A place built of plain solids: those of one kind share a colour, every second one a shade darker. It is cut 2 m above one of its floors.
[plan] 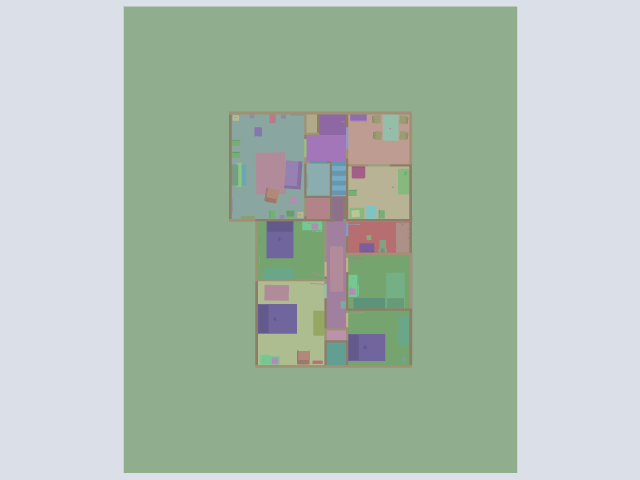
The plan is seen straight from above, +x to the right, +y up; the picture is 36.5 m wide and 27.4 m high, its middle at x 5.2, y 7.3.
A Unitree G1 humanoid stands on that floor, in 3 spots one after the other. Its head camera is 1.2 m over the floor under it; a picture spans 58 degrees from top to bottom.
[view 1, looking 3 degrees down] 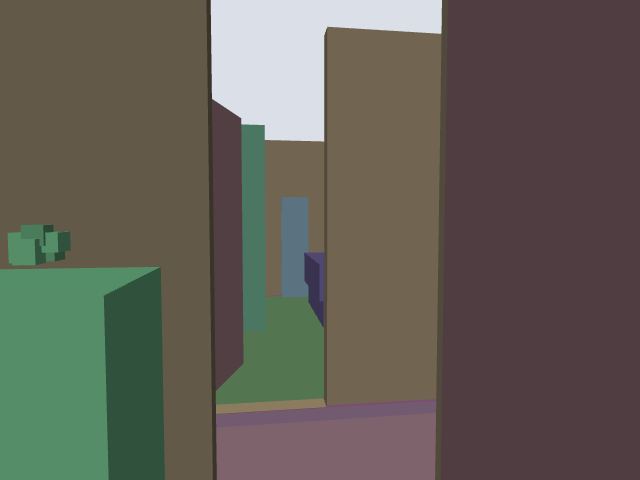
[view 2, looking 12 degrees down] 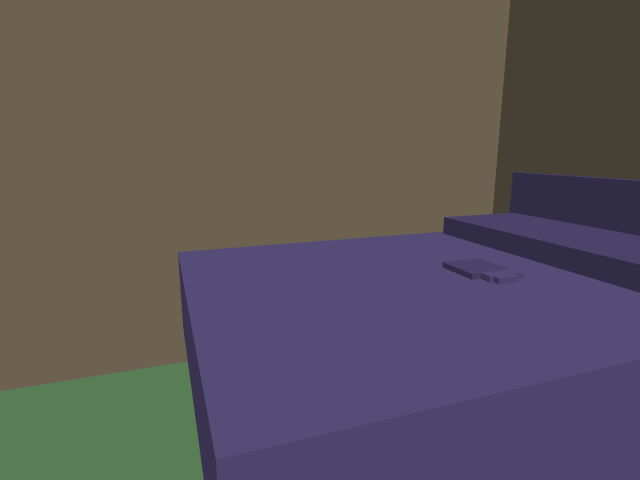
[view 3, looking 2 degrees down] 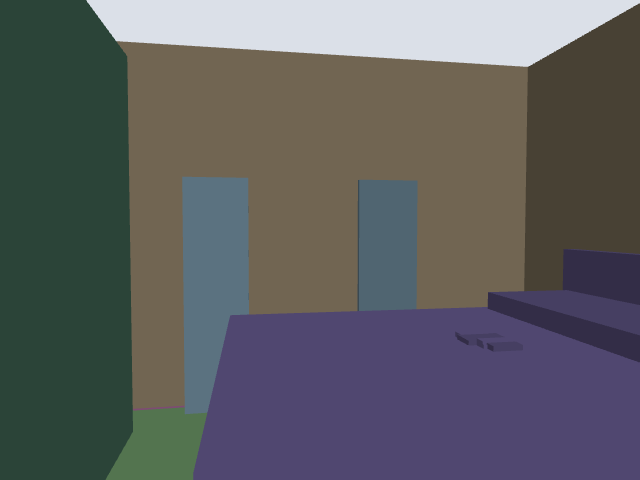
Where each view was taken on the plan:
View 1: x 8.22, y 5.62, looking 172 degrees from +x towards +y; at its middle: wall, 6.64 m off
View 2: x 8.97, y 2.58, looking -110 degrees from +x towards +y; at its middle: wall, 2.63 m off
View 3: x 4.58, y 6.38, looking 171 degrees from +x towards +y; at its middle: wall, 2.95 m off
